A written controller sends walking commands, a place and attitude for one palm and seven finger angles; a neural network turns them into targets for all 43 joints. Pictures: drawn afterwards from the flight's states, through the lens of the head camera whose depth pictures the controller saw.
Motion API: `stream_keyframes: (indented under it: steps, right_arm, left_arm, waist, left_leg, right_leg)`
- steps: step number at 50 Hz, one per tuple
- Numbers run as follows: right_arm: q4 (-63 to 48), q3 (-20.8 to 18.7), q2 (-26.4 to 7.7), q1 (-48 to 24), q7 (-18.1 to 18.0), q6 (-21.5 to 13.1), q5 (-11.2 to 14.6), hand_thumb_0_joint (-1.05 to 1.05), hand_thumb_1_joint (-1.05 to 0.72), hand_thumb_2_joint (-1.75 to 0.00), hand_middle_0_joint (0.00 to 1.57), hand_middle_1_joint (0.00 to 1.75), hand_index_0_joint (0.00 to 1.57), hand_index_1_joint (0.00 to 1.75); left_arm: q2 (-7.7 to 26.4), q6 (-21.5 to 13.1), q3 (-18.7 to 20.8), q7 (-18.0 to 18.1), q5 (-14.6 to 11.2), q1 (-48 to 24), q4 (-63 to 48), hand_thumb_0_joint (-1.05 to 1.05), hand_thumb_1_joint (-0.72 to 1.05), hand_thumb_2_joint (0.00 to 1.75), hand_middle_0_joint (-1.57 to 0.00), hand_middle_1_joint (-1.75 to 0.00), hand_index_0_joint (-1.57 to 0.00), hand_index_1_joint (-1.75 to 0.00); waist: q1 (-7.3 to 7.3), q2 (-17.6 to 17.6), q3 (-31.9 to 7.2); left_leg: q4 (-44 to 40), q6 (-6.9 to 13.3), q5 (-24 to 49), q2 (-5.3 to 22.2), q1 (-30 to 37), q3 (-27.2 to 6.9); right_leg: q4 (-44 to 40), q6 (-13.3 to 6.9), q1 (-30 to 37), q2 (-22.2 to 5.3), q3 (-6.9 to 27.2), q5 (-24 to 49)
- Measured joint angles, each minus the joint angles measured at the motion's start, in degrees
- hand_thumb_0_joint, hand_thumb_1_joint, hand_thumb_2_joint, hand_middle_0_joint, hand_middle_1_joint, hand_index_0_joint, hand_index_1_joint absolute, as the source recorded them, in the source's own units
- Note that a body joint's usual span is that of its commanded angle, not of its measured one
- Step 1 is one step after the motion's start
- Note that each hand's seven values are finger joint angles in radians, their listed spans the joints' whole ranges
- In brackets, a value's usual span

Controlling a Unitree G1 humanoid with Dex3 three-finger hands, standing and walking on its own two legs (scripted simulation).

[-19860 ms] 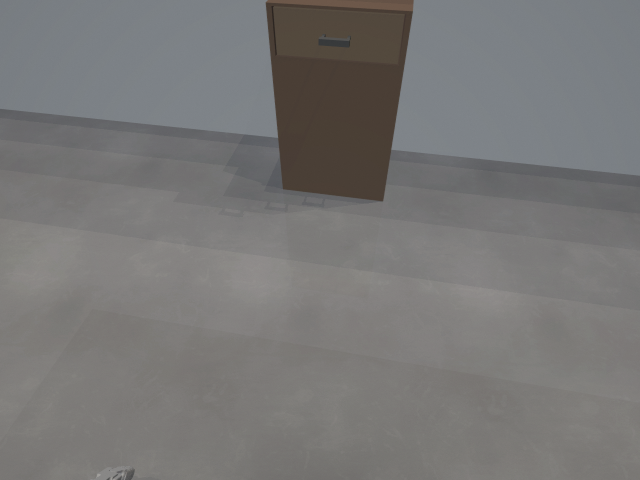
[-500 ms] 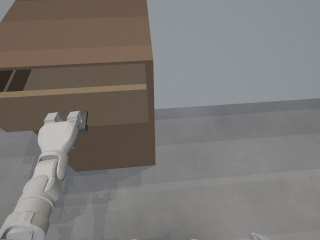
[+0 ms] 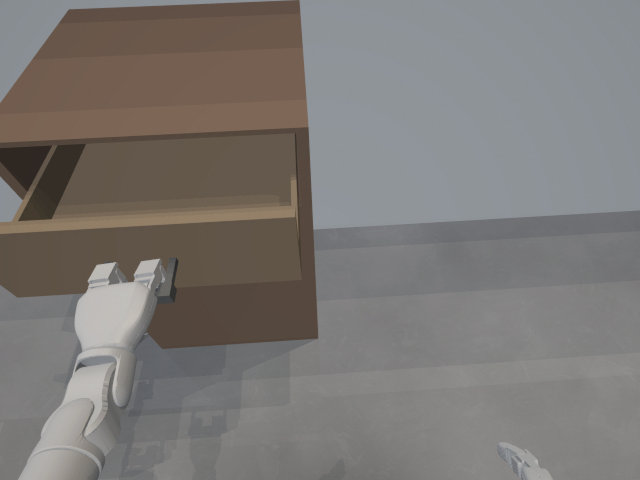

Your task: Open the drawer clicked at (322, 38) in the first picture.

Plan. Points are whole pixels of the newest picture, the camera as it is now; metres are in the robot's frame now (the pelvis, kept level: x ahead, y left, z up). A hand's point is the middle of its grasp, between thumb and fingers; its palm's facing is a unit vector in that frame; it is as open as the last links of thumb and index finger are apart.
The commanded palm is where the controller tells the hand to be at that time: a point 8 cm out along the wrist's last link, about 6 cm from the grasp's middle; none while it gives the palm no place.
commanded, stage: pull the drawer open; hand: left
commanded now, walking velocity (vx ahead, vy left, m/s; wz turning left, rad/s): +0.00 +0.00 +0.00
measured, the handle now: (137, 281) +0.37 +0.28 +0.00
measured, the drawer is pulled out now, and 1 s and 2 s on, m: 0.17 0.28 0.30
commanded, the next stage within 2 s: open the thumb to release the handle in 1.40 s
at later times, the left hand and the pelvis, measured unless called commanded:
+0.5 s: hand (129, 366) +0.26 +0.26 -0.02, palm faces -0.02 -0.06 -1.00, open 5.6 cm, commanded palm +0.22 +0.26 +0.03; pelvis +0.01 -0.01 +0.00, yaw +0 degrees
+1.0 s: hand (117, 417) +0.20 +0.25 -0.02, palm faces -0.03 -0.06 -1.00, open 5.6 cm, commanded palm +0.15 +0.26 +0.03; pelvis +0.01 -0.01 +0.00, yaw -1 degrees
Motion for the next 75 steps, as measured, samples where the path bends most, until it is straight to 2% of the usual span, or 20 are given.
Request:
stream_keyframes:
  steps: [13, 25, 34, 46, 57, 75]
  right_arm:
    - [-0.7, 0.4, 0.2, -0.9, -0.1, -0.9, -0.1, 0.0, -0.91, -0.9, 0.2, 0.3, 0.2, 0.3]
    - [-1.4, 0.3, 0.3, -2.1, 0.8, -1.4, -0.6, 0.01, -0.91, -0.9, 0.2, 0.3, 0.2, 0.3]
    - [-1.5, 0.7, 0.7, -3.8, 0.8, -1.8, -0.9, 0.01, -0.91, -0.9, 0.2, 0.3, 0.2, 0.3]
    - [-2.4, 1.5, 1.5, -5.2, 1.2, -2.1, -1.1, 0.01, -0.91, -0.9, 0.2, 0.3, 0.2, 0.3]
    - [-3.3, 1.2, 1.0, -4.8, 2.3, -1.7, -1.8, 0.01, -0.91, -0.9, 0.2, 0.3, 0.2, 0.3]
    - [-4.4, 1.6, 1.3, -4.1, 2.8, -1.0, -1.8, 0.01, -0.91, -0.9, 0.2, 0.3, 0.2, 0.3]
  left_arm:
    - [-0.4, 0.2, 0.2, -0.3, -0.1, 4.5, -3.9, 0.02, 0.73, 0.79, -0.28, -1.34, -0.39, -1.35]
    - [-1.0, 0.0, 1.0, 0.9, -0.4, 15.4, -13.4, 0.03, 0.74, 0.79, -0.28, -1.34, -0.39, -1.34]
    - [-1.4, -0.2, 0.5, 1.9, -0.1, 20.3, -17.6, 0.03, 0.73, 0.8, -0.28, -1.34, -0.4, -1.34]
    - [-1.6, -0.4, 1.0, 2.3, -0.3, 26.8, -22.3, 0.03, 0.73, 0.79, -0.28, -1.33, -0.4, -1.33]
    - [-1.6, -2.2, 1.6, 4.3, -0.3, 35.2, -28.3, 0.03, 0.73, 0.77, -0.28, -1.32, -0.4, -1.33]
    - [-1.0, -1.4, 2.7, 4.4, -1.9, 37.9, -30.5, 0.03, 0.74, 0.76, -0.27, -1.28, -0.39, -1.3]
  waist:
    - [0.51, -0.2, 0.1]
    - [0.93, -0.4, 0.0]
    - [1.82, -0.6, 0.1]
    - [2.2, -0.8, 0.1]
    - [2.84, -1.1, -0.1]
    - [1.62, -1.1, -0.5]
  left_leg:
    - [-0.3, -0.4, -0.1, 0.1, 1.1, -0.1]
    - [0.0, -0.6, -0.9, 0.3, 2.0, 0.2]
    - [0.9, -0.7, -1.5, 0.2, 2.1, 0.1]
    - [1.3, -0.9, -1.8, 0.3, 2.6, 0.4]
    - [3.6, -0.9, -2.7, 0.4, 1.0, 0.4]
    - [5.2, -1.1, -3.6, 0.8, -0.3, 0.9]
  right_leg:
    - [0.2, -0.4, 0.9, 0.1, 0.0, -0.4]
    - [0.8, -0.5, 1.5, 0.3, 0.3, -1.2]
    - [1.9, -0.6, 1.6, 0.2, 0.1, -1.9]
    - [2.7, -0.7, 1.6, 0.4, 0.5, -2.4]
    - [5.2, -0.9, 0.0, 0.4, 0.4, -3.4]
    - [7.0, -1.0, -1.7, 0.8, 1.0, -4.0]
